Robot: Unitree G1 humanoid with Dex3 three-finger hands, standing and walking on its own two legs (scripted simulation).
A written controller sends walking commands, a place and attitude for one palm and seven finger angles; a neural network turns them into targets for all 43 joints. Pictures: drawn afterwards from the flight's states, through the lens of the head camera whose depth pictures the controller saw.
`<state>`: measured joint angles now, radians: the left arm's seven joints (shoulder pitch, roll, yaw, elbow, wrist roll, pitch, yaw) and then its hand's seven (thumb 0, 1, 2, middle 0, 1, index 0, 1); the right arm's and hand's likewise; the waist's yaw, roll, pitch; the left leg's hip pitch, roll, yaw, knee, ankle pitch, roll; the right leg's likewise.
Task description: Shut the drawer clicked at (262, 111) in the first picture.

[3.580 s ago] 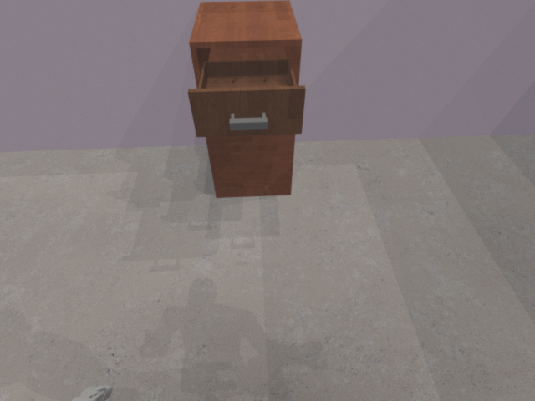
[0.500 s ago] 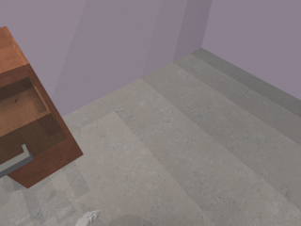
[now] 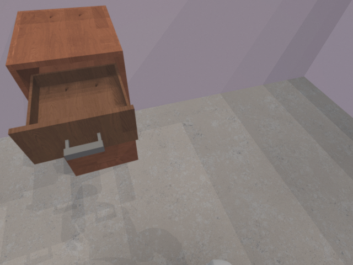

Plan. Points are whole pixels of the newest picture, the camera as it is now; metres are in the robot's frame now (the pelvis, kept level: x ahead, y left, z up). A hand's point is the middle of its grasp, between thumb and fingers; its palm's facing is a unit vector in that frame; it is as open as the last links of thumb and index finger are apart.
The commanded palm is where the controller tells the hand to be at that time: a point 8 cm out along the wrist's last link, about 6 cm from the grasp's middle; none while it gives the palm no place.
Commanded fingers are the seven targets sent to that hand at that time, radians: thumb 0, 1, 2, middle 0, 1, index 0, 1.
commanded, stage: turn to face it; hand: left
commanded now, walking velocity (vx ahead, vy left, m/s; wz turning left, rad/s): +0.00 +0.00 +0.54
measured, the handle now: (84, 144) +0.46 +0.31 -0.09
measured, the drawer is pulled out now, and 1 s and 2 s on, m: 0.30 0.30 0.30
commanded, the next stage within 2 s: take the last steps up to it in 0.40 s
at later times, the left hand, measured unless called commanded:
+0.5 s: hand out of the picture -0.03 +0.12 -0.15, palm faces +0.31 -0.91 -0.27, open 7.4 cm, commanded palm none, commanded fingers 0.00 0.90 0.90 -0.20 -0.30 -0.20 -0.30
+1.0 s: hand out of the picture -0.08 +0.15 -0.18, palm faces +0.37 -0.92 -0.16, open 7.4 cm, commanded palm none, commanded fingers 0.00 0.90 0.90 -0.20 -0.30 -0.20 -0.30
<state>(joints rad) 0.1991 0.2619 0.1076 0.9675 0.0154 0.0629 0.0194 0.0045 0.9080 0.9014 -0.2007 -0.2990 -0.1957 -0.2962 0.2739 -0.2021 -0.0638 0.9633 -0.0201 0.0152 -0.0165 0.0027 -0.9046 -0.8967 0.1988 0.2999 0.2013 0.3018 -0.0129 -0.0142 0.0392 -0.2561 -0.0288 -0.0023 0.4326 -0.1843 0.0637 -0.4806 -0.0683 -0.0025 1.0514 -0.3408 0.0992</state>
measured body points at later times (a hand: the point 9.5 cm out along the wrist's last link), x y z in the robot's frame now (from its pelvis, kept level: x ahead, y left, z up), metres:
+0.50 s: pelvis -0.04 -0.08 +0.00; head -0.02 -0.11 +0.45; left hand -0.05 +0.16 -0.13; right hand +0.10 -0.32 -0.16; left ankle -0.09 +0.08 -0.66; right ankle +0.00 -0.16 -0.74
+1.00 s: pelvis -0.01 -0.03 +0.00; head -0.02 +0.00 +0.45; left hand -0.09 +0.20 -0.17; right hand +0.03 -0.26 -0.14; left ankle -0.12 +0.04 -0.74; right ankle +0.09 -0.14 -0.67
